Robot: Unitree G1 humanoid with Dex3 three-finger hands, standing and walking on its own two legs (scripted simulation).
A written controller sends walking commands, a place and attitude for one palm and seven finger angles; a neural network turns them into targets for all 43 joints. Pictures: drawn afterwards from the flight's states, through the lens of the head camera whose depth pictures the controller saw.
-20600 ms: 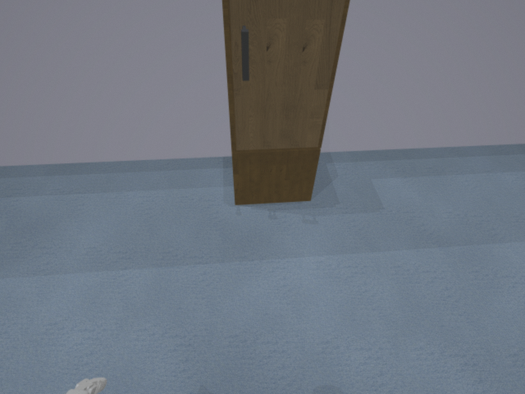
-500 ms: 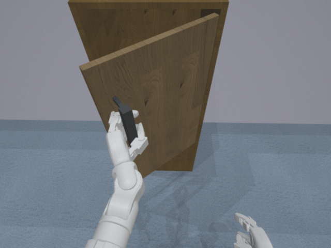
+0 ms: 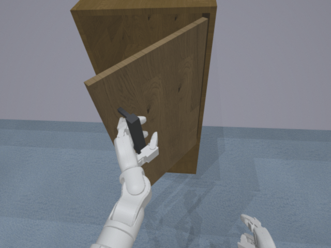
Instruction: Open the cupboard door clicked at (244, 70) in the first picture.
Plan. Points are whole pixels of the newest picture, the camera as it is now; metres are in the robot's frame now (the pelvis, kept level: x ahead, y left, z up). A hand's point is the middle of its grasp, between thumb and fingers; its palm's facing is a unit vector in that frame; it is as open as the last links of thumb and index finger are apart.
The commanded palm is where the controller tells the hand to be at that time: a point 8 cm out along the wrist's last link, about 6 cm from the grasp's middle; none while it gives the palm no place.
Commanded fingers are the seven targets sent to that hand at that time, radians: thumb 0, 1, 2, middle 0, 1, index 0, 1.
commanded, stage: open thumb and fingers to let go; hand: left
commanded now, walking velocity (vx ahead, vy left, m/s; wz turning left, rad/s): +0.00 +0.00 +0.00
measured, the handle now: (133, 134) +0.38 +0.10 +0.07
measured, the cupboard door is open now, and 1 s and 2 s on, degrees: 50 52 52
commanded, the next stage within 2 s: slide the hand sideways off the handle in 0.56 s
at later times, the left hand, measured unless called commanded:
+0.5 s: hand (149, 145) +0.34 +0.05 +0.07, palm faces +0.31 -0.95 -0.03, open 14.9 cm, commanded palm +0.30 +0.10 +0.06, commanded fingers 0.00 -0.50 0.30 -0.16 -0.35 -0.16 -0.35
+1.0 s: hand (146, 157) +0.31 +0.06 +0.07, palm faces -0.19 -0.98 +0.06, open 16.2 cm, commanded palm +0.29 +0.11 +0.06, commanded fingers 0.00 -0.50 0.30 -0.15 -0.30 -0.15 -0.30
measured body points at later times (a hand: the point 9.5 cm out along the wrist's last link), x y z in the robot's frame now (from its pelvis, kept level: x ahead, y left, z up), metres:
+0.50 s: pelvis -0.01 +0.02 +0.00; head +0.02 -0.01 +0.45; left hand +0.32 +0.10 +0.07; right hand +0.13 -0.21 -0.12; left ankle +0.00 +0.16 -0.70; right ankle +0.00 -0.04 -0.70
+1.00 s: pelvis -0.02 +0.06 +0.00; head +0.01 +0.05 +0.45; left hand +0.31 +0.11 +0.07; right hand +0.13 -0.16 -0.10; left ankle +0.00 +0.16 -0.70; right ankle +0.00 -0.04 -0.70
